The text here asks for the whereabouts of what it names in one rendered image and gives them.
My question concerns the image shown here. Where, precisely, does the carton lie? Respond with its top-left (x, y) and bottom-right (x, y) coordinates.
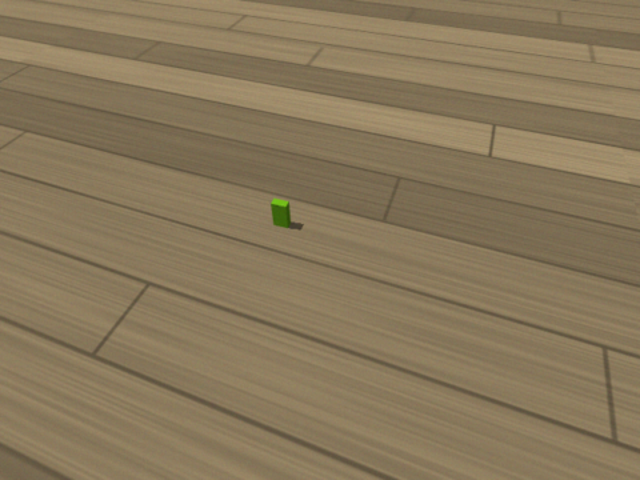
top-left (271, 198), bottom-right (291, 228)

